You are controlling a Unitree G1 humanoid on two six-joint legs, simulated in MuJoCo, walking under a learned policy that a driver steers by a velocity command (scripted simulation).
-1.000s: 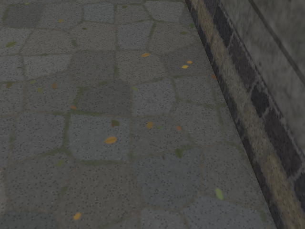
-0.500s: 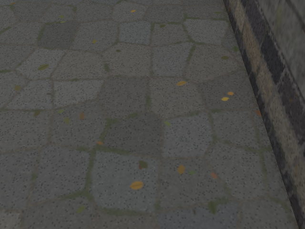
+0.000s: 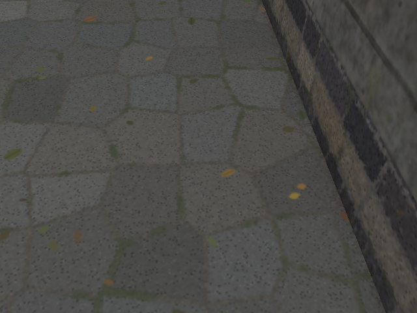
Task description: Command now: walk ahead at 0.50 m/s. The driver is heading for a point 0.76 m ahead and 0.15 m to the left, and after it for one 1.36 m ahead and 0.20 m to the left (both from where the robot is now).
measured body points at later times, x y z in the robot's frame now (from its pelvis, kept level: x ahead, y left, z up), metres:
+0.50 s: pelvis +0.27 -0.05 +0.00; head +0.29 -0.06 +0.45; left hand +0.25 +0.20 -0.14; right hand +0.36 -0.30 -0.15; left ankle +0.33 +0.10 -0.67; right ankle +0.25 -0.11 -0.75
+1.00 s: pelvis +0.52 +0.04 +0.00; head +0.54 +0.06 +0.44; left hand +0.54 +0.32 -0.13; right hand +0.66 -0.20 -0.14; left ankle +0.50 +0.06 -0.75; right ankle +0.64 -0.12 -0.66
